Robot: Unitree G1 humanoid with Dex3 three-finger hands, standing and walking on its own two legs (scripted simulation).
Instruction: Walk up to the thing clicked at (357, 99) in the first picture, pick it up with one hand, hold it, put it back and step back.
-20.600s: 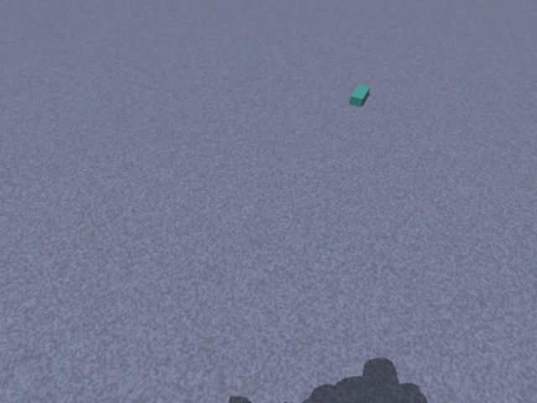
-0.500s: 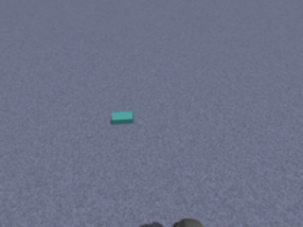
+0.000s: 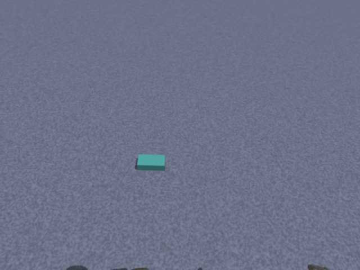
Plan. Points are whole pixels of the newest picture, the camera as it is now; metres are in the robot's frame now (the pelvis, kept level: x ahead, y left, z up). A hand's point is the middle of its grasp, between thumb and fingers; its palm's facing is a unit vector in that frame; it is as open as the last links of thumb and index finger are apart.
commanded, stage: walk up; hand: left
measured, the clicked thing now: (151, 162) +0.85 +0.16 -0.72
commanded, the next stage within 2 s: none
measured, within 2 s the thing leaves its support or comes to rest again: neither
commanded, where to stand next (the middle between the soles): +0.48 +0.00 m, yaw -1 degrees
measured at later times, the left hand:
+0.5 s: hand (91, 211) +0.29 +0.24 -0.11, palm faces -0.06 -0.92 -0.39, open 7.4 cm
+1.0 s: hand (82, 182) +0.39 +0.30 -0.14, palm faces -0.12 -0.94 -0.32, open 7.4 cm
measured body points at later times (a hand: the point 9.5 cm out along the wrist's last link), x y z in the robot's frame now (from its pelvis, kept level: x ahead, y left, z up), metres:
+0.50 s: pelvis +0.17 -0.02 +0.01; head +0.19 -0.04 +0.46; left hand +0.29 +0.29 -0.08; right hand +0.20 -0.33 -0.12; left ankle +0.13 +0.11 -0.66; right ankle +0.24 -0.13 -0.72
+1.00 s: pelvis +0.33 +0.03 +0.02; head +0.34 +0.06 +0.46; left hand +0.39 +0.35 -0.12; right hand +0.35 -0.30 -0.07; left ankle +0.35 +0.14 -0.72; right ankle +0.39 -0.12 -0.67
